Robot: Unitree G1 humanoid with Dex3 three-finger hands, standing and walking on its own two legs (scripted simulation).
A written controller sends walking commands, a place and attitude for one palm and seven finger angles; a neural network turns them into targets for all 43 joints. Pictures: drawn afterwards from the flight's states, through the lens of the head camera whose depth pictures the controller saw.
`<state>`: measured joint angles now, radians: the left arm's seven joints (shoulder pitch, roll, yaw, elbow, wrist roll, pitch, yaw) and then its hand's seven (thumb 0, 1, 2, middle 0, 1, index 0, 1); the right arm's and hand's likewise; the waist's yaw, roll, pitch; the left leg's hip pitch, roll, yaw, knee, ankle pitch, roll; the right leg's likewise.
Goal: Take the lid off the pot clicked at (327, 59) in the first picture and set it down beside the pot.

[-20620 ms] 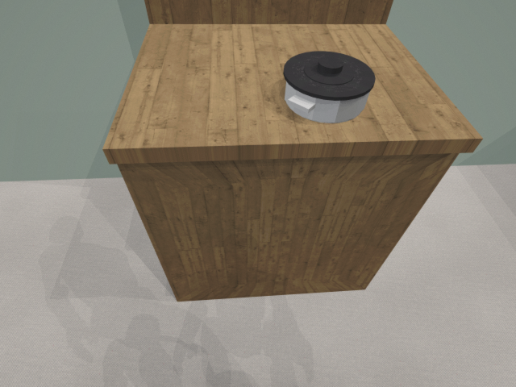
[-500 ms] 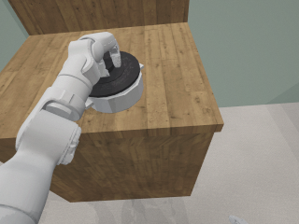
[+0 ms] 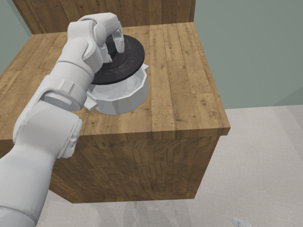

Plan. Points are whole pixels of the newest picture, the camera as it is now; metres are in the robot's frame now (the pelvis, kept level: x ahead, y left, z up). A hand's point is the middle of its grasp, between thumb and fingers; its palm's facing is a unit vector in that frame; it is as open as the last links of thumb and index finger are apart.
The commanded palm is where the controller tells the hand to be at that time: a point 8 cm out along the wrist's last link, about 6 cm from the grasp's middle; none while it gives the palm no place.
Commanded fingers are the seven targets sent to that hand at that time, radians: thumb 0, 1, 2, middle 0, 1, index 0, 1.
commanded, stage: lift the lid straight up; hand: left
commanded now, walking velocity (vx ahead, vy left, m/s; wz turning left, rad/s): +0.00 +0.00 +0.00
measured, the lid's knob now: (106, 50) +0.52 +0.10 +0.21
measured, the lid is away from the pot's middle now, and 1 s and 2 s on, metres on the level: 0.01 0.03 0.10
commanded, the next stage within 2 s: move the lid sideways beside the pot in 1.14 s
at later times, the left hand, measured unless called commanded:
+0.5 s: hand (100, 32) +0.49 +0.09 +0.27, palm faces -0.17 -0.03 -0.99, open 7.3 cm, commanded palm +0.47 +0.10 +0.34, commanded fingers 0.00 0.49 1.15 -0.76 -0.97 -0.97 -1.03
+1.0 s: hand (95, 8) +0.49 +0.09 +0.32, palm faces -0.09 -0.05 -0.99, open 7.3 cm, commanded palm +0.47 +0.10 +0.37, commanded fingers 0.00 0.49 1.15 -0.76 -0.97 -0.97 -1.03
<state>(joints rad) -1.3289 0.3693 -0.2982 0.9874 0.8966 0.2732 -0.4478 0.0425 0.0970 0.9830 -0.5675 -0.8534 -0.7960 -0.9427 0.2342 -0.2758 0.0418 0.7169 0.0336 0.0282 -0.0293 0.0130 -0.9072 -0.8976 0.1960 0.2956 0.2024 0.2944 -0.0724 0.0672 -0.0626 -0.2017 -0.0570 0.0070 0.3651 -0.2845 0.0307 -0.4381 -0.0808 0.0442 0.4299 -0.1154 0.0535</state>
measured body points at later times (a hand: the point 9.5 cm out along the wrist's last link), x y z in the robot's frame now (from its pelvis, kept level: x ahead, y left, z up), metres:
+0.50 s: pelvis +0.00 +0.00 +0.00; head +0.03 -0.04 +0.45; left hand +0.49 +0.09 +0.33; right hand +0.12 -0.25 -0.13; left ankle -0.07 +0.10 -0.74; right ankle +0.06 -0.15 -0.74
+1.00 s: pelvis +0.00 +0.00 +0.00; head +0.03 -0.04 +0.45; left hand +0.49 +0.09 +0.38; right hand +0.10 -0.25 -0.14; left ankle -0.07 +0.10 -0.74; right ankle +0.06 -0.15 -0.74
